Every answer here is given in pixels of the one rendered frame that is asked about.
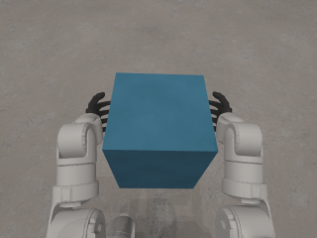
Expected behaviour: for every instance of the robot right hand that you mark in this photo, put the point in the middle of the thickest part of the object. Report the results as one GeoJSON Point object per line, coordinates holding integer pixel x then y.
{"type": "Point", "coordinates": [223, 107]}

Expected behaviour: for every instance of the right robot upper arm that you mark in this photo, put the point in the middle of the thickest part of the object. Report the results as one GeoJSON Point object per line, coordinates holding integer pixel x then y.
{"type": "Point", "coordinates": [242, 221]}

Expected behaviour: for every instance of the robot right forearm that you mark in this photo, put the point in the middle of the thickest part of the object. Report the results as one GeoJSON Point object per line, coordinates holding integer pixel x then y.
{"type": "Point", "coordinates": [244, 156]}

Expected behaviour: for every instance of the left robot upper arm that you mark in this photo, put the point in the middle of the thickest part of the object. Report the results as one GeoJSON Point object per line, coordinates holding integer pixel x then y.
{"type": "Point", "coordinates": [78, 223]}

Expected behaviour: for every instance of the robot left hand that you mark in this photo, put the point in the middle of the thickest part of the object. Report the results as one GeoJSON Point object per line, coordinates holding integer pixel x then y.
{"type": "Point", "coordinates": [94, 107]}

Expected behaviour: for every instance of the left robot shin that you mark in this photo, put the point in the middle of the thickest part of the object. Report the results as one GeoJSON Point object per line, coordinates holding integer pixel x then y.
{"type": "Point", "coordinates": [124, 214]}

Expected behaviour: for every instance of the carton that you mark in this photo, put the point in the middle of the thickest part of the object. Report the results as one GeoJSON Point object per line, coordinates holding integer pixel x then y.
{"type": "Point", "coordinates": [159, 131]}

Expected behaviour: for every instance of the robot left forearm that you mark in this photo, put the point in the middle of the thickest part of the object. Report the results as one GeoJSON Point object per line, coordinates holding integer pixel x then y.
{"type": "Point", "coordinates": [76, 157]}

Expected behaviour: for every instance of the robot left thigh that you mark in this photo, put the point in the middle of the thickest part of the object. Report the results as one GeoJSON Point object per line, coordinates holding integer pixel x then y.
{"type": "Point", "coordinates": [121, 227]}

